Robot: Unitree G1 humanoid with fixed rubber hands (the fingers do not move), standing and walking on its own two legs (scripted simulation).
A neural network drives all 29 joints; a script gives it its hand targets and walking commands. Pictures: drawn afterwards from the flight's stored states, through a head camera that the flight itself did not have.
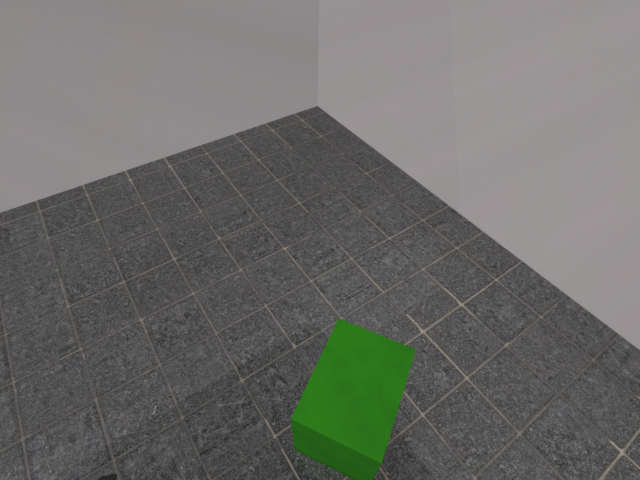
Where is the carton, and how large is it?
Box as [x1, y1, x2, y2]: [291, 319, 415, 479]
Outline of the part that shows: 338,319 292,415 291,424 294,448 353,479 372,479 382,460 415,349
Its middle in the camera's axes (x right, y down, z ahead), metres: +0.09 +0.45 +1.07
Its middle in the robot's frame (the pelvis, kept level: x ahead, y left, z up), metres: +0.46 -0.08 -0.62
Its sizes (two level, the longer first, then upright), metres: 0.295 0.223 0.266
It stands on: the floor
